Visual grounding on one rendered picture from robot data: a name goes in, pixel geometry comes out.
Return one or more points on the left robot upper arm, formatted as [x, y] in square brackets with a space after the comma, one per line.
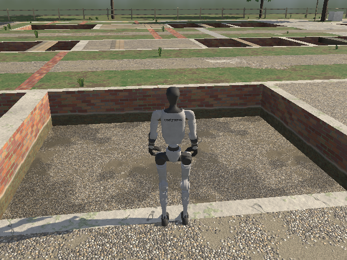
[154, 123]

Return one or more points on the right robot forearm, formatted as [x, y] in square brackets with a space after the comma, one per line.
[194, 143]

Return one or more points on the left robot hand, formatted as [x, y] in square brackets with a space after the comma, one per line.
[156, 149]

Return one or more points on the robot shin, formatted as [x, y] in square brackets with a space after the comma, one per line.
[163, 197]
[185, 200]

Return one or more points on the left robot shin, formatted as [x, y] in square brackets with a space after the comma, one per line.
[163, 197]

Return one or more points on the right robot shin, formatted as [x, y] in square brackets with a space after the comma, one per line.
[185, 200]

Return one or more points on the left robot forearm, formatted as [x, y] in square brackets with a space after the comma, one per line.
[151, 142]

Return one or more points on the right robot hand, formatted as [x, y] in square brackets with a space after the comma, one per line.
[195, 151]

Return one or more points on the right robot upper arm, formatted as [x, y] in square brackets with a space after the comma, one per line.
[192, 124]

